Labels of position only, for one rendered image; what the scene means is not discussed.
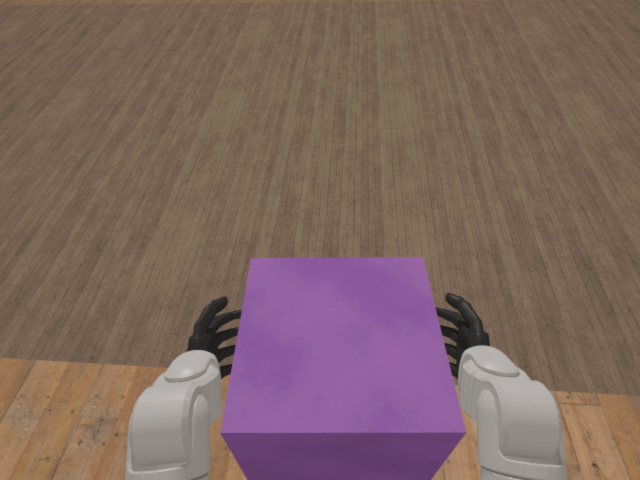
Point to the right robot hand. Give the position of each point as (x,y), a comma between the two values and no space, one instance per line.
(470,327)

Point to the carton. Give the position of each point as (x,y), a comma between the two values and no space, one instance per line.
(340,372)

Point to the left robot hand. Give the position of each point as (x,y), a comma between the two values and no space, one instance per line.
(205,337)

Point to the left robot forearm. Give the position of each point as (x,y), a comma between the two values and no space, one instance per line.
(169,428)

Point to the right robot forearm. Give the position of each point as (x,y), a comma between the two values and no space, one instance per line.
(519,430)

